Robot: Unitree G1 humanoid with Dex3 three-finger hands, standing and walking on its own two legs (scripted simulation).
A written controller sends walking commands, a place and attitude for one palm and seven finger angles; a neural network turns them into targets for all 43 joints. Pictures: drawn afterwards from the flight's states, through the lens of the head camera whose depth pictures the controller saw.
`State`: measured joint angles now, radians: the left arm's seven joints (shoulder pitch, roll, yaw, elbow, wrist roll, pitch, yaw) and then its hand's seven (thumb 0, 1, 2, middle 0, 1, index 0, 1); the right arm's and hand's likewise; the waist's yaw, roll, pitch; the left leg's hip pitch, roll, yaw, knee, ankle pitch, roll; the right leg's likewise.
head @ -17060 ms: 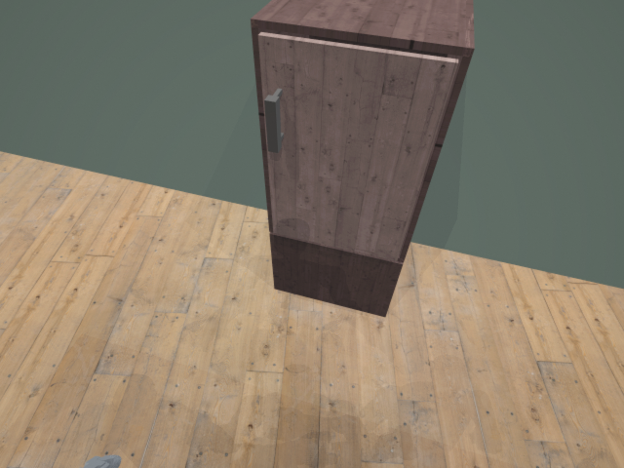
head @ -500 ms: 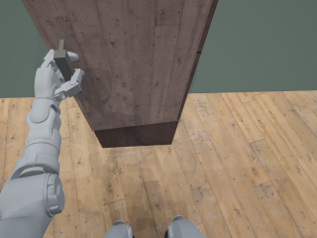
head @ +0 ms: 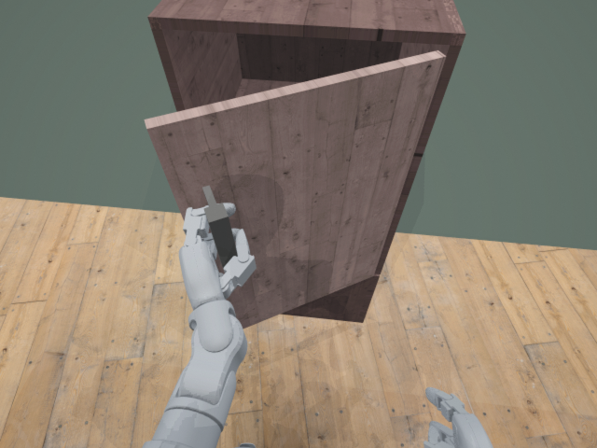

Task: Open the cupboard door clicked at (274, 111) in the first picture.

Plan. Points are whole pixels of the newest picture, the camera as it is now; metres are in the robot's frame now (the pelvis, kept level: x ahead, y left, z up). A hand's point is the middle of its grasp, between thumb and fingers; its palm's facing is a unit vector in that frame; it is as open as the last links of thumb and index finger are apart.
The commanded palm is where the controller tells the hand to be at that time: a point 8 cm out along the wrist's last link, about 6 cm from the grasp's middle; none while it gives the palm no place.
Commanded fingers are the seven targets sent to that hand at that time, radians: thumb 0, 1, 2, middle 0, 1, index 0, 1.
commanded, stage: pull the door open along its arc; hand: left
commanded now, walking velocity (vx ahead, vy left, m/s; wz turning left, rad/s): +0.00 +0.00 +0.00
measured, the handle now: (220, 230) +0.40 +0.13 +0.06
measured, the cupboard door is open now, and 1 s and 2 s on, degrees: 30 45 46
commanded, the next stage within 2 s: open thumb and fingers to let go in 0.20 s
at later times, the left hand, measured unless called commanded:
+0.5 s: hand (282, 303) +0.28 +0.04 +0.07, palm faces +0.34 -0.94 -0.02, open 6.9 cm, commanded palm +0.24 +0.08 +0.06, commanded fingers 0.00 0.13 0.57 -0.34 -1.27 -0.34 -1.27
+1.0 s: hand (283, 303) +0.28 +0.04 +0.07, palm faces +0.30 -0.95 -0.02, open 14.5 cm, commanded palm +0.25 +0.07 +0.06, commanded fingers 0.00 -0.50 0.30 -0.18 -0.50 -0.18 -0.50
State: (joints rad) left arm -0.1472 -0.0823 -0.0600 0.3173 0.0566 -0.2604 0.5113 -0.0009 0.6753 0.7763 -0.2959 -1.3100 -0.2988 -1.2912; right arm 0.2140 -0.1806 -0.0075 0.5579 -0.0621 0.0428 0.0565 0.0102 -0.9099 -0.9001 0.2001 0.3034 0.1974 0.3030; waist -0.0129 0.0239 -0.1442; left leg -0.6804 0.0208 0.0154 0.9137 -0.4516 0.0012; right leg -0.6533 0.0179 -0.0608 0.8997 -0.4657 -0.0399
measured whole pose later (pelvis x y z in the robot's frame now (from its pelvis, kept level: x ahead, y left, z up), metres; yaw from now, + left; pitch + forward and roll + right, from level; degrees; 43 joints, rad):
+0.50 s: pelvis -0.01 -0.03 +0.00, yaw +2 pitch +9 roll +1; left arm 0.07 -0.10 -0.24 0.15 0.08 -0.22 0.55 0.01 0.54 0.73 -0.35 -1.31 -0.35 -1.32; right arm 0.19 -0.18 0.00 0.58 -0.07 0.01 0.02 0.01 -0.91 -0.90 0.20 0.30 0.20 0.30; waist -0.01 0.03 -0.13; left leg -0.62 0.02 -0.03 0.88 -0.42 -0.04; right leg -0.60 0.02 -0.10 0.91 -0.47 -0.08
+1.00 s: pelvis -0.03 -0.02 +0.00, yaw +2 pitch +9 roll +1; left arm -0.01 -0.11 -0.25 0.24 0.09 -0.25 0.57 -0.01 -0.46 0.31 -0.25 -0.93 -0.26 -0.94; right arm 0.20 -0.18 0.00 0.59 -0.06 0.00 0.01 0.01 -0.91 -0.90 0.20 0.30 0.20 0.30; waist -0.01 0.04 -0.12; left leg -0.65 0.01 -0.02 0.91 -0.41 -0.02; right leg -0.63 0.01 -0.09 0.93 -0.46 -0.07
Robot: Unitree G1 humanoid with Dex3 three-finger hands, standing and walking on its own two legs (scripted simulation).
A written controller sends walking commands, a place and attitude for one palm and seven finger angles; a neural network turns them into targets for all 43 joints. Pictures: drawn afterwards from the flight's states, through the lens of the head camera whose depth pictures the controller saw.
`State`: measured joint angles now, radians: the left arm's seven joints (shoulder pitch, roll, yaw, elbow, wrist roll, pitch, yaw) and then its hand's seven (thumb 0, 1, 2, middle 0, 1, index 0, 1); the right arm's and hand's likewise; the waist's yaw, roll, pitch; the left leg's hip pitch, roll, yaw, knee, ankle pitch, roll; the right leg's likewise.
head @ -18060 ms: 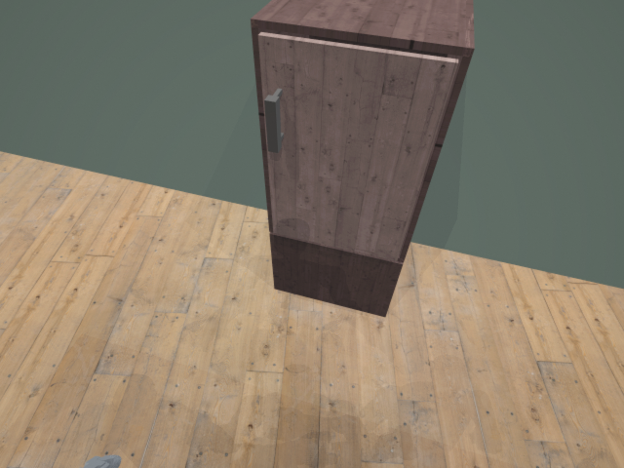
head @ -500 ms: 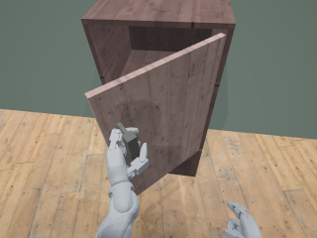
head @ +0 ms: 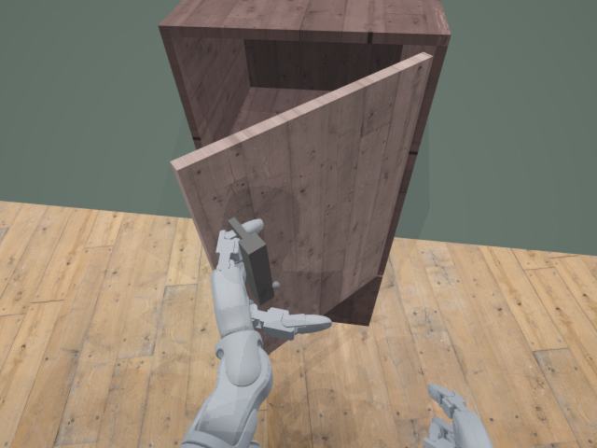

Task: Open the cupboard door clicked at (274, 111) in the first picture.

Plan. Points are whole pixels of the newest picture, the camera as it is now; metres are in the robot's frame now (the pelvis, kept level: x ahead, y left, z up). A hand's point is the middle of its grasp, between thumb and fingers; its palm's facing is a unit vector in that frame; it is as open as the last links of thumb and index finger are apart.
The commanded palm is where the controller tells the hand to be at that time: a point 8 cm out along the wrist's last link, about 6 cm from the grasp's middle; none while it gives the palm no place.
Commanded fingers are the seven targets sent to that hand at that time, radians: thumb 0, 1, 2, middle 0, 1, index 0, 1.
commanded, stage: open thumb and fingers to let go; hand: left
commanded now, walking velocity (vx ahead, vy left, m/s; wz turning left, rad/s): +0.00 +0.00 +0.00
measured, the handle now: (249, 261) +0.35 +0.09 +0.06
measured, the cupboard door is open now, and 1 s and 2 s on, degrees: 45 46 46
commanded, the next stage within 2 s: slide the hand sideways off the handle in 0.12 s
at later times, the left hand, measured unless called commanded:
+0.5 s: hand (263, 304) +0.29 +0.06 +0.07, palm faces -0.20 -0.98 -0.01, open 16.2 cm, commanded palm +0.26 +0.10 +0.06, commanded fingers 0.00 -0.50 0.30 -0.15 -0.30 -0.15 -0.30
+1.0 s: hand (235, 335) +0.25 +0.09 +0.07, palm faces -0.13 -0.99 -0.01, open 16.2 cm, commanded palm +0.22 +0.15 +0.06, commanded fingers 0.00 -0.50 0.30 -0.15 -0.30 -0.15 -0.30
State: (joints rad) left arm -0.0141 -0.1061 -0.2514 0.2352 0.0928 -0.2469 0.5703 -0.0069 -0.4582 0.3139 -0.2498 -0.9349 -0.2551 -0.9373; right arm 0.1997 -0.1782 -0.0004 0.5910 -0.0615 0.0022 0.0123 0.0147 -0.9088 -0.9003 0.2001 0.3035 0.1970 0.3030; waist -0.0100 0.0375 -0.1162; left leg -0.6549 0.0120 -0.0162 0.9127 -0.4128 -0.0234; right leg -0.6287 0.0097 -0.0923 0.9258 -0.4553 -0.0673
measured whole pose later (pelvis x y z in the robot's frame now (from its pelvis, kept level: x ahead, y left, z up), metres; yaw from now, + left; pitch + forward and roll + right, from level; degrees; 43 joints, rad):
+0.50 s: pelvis -0.01 +0.03 +0.00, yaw +0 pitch +7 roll -1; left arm -0.07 0.04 -0.25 0.25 -0.07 -0.25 0.06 -0.01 -0.50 0.30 -0.20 -0.36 -0.15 -0.37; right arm 0.25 -0.22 0.03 0.53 0.01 -0.03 0.00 0.01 -0.91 -0.90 0.20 0.30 0.20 0.30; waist 0.00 0.05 -0.08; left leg -0.65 -0.01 0.00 0.92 -0.40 0.02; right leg -0.62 -0.01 -0.08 0.92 -0.43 -0.03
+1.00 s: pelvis +0.02 +0.03 -0.01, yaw -1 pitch +10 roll -1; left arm 0.36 0.08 -0.24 -0.16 -0.01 -0.26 0.05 -0.01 -0.50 0.30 -0.16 -0.30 -0.17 -0.31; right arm 0.25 -0.20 0.03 0.42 0.00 -0.03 0.02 0.02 -0.91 -0.90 0.20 0.30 0.20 0.30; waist 0.00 0.04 -0.10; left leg -0.67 0.00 0.02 0.98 -0.48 0.02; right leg -0.64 0.00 -0.06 0.97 -0.49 -0.02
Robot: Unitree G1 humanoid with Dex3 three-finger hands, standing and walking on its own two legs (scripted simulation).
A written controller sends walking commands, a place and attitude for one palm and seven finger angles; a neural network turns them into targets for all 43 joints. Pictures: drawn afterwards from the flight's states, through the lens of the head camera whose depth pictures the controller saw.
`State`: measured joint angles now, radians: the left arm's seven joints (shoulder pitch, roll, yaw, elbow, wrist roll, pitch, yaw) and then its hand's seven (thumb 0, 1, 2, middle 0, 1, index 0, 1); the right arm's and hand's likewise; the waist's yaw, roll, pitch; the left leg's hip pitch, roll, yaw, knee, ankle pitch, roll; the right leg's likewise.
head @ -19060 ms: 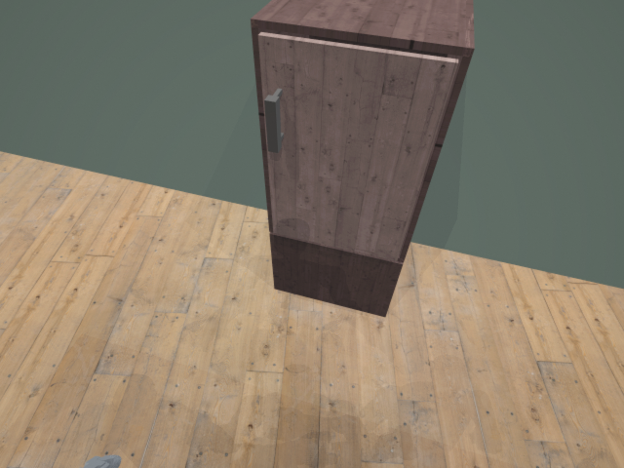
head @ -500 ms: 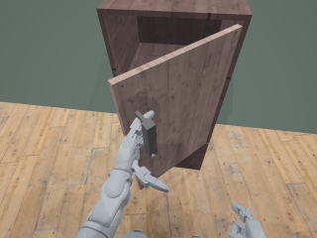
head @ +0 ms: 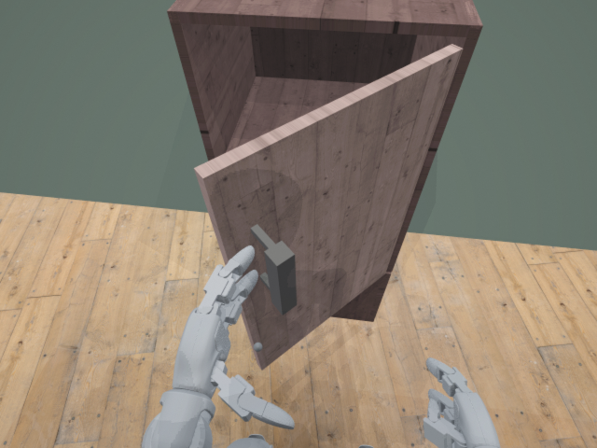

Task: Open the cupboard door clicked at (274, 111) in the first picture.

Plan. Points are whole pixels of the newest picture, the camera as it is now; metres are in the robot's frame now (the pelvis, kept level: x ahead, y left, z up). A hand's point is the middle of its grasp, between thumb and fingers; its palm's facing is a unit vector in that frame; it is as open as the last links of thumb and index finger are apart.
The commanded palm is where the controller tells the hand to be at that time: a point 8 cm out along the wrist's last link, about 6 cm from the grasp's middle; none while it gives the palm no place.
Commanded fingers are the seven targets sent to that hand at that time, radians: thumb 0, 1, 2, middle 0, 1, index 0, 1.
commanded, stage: slide the hand sideways off the handle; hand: left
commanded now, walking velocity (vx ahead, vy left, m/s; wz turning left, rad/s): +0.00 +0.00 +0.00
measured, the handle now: (272, 269) +0.33 +0.06 +0.07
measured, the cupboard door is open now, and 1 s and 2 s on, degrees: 46 46 46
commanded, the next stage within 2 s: draw the hand back to the body in 0.42 s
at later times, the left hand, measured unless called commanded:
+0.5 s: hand (217, 387) +0.18 +0.10 +0.07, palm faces -0.09 -0.99 -0.05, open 16.3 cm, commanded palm +0.17 +0.16 +0.07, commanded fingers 0.00 -0.50 0.30 -0.15 -0.30 -0.15 -0.30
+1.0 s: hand (142, 369) +0.18 +0.16 +0.12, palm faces -0.06 -1.00 -0.08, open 16.3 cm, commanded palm +0.15 +0.22 +0.14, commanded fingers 0.00 -0.32 0.38 -0.16 -0.30 -0.16 -0.30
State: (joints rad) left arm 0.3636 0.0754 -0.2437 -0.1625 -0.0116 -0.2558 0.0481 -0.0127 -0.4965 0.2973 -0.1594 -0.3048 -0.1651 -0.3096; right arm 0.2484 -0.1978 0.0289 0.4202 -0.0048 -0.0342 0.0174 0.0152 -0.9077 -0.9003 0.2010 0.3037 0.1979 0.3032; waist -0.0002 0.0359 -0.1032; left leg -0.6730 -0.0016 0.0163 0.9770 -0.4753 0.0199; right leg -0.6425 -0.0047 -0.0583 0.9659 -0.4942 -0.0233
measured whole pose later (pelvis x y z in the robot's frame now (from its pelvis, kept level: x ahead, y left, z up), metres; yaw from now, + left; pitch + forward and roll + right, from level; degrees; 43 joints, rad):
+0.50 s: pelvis -0.01 -0.02 -0.01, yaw +1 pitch +11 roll -1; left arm 0.55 0.18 -0.06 -0.28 -0.16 -0.31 -0.15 -0.01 -0.50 0.30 -0.15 -0.30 -0.15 -0.30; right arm 0.27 -0.24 0.01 0.41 0.02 -0.08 -0.03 0.02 -0.91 -0.90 0.20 0.30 0.20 0.30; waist 0.00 0.05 -0.13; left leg -0.75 0.01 -0.02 1.06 -0.50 -0.01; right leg -0.70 0.01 -0.09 1.04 -0.53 -0.05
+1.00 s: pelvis +0.00 +0.00 +0.01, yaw +1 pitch +6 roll -2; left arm 0.55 0.26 0.10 -0.36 -0.26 -0.16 -0.23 -0.01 -0.48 0.30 -0.15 -0.30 -0.15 -0.30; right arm 0.27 -0.23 0.04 0.46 0.04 -0.14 -0.06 0.02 -0.91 -0.90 0.20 0.30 0.20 0.30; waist 0.02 0.06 -0.11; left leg -0.56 0.01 -0.01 0.91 -0.45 0.02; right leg -0.51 0.01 -0.08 0.86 -0.46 -0.02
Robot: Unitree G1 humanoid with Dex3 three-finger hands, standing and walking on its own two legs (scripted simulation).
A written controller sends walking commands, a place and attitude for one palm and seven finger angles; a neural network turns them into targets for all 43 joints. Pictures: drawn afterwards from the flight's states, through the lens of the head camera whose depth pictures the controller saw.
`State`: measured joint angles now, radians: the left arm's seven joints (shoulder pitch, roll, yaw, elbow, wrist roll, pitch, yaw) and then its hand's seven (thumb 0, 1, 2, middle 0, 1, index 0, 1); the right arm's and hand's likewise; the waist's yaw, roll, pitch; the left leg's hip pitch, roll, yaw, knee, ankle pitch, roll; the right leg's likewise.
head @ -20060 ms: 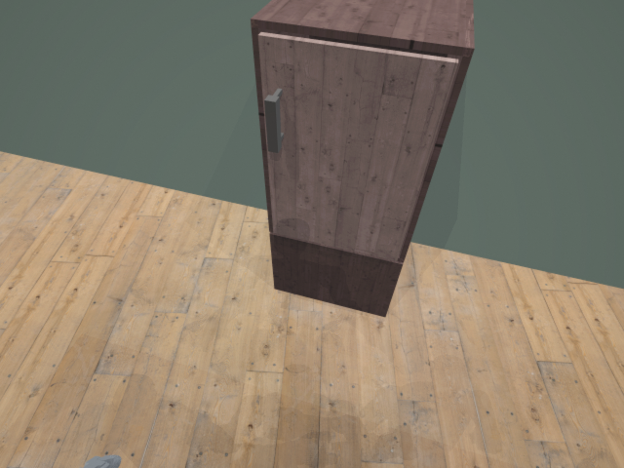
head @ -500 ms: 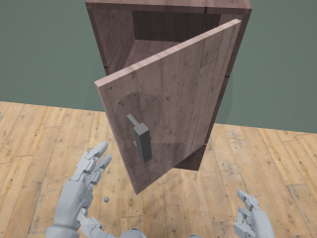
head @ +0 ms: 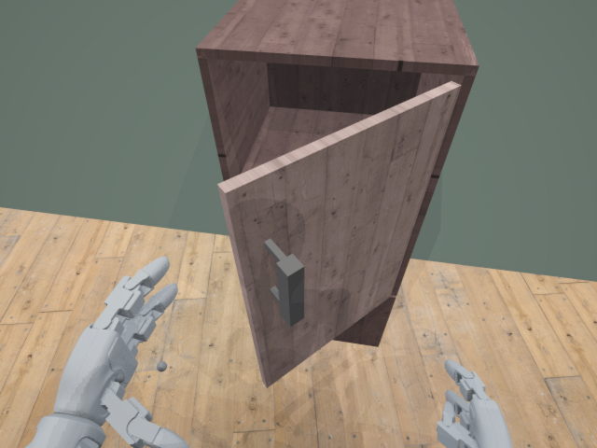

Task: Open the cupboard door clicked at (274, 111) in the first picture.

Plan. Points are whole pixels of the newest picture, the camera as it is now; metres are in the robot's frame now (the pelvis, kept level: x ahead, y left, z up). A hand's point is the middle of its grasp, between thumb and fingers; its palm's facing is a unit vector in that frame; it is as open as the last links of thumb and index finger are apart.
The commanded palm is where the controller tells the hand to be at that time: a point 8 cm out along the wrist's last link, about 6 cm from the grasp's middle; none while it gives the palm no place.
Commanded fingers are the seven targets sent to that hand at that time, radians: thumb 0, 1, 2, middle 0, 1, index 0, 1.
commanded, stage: draw the hand back to the body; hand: left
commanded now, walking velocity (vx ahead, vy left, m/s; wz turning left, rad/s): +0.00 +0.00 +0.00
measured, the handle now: (282, 282) +0.33 +0.05 +0.05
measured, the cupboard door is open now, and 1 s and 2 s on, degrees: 46 46 46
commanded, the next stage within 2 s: step back with the hand held close in 1.10 s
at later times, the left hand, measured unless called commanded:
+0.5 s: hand (60, 314) +0.21 +0.25 +0.17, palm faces +0.34 -0.86 -0.38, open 11.8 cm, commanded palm +0.16 +0.29 +0.19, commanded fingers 0.00 0.55 0.75 -0.19 -0.30 -0.19 -0.30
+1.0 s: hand (35, 297) +0.20 +0.25 +0.20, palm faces +0.43 -0.81 -0.40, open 7.5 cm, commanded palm +0.16 +0.30 +0.22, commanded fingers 0.00 0.90 0.90 -0.20 -0.30 -0.20 -0.30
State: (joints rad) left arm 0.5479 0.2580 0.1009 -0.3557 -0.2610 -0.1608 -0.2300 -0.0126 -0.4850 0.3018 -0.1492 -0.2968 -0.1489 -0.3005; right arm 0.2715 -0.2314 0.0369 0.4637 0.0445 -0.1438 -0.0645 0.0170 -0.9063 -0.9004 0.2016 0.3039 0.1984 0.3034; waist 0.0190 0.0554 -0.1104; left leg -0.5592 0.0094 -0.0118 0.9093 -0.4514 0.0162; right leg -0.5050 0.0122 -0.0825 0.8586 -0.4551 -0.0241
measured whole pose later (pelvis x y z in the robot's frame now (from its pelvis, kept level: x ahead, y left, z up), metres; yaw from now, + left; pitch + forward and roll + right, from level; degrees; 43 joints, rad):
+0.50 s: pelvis +0.02 +0.02 +0.04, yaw -1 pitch -2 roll -1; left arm 0.53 0.32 0.20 -0.44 -0.04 -0.04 0.13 0.00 0.22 0.60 -0.18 -0.30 -0.18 -0.30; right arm 0.21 -0.21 0.06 0.60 0.00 -0.12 -0.08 0.02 -0.90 -0.90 0.20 0.30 0.20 0.30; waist 0.06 0.05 -0.01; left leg -0.18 -0.02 0.03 0.52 -0.30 0.04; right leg -0.14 -0.01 -0.04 0.47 -0.29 0.01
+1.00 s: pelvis +0.01 +0.00 +0.05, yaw -1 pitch -4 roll +0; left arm 0.48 0.34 0.32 -0.40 -0.06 -0.07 0.11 0.01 0.87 0.89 -0.20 -0.30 -0.20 -0.30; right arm 0.19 -0.23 0.02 0.64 0.00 -0.09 -0.07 0.02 -0.91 -0.90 0.20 0.30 0.20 0.30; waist 0.07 0.06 0.02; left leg -0.09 0.00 0.02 0.42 -0.25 0.01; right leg -0.06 0.02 -0.04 0.38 -0.25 -0.02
